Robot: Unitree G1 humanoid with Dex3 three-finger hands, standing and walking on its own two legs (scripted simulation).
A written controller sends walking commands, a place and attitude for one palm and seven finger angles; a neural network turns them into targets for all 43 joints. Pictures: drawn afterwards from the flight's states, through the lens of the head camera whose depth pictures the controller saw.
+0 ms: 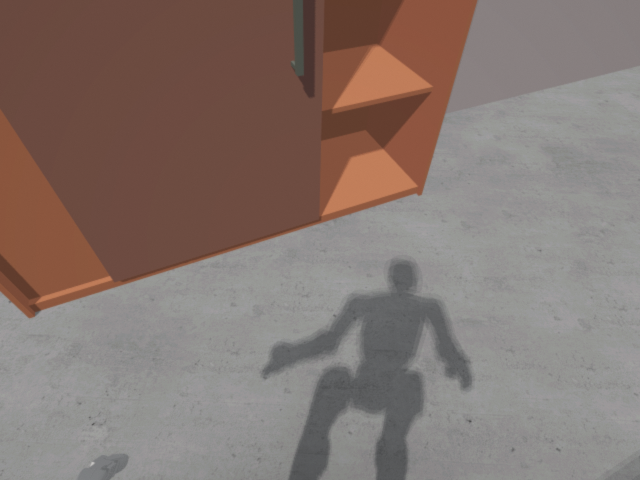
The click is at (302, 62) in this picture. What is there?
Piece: wardrobe's sliding door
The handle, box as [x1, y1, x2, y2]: [291, 0, 303, 75]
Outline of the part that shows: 293,0 295,60 291,61 291,65 295,69 295,73 297,75 303,74 302,0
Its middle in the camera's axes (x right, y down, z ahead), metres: -0.07 -0.59 +0.99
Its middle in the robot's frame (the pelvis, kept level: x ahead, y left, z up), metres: +1.16 +0.12 +0.13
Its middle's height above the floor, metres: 0.89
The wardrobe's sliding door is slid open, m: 0.52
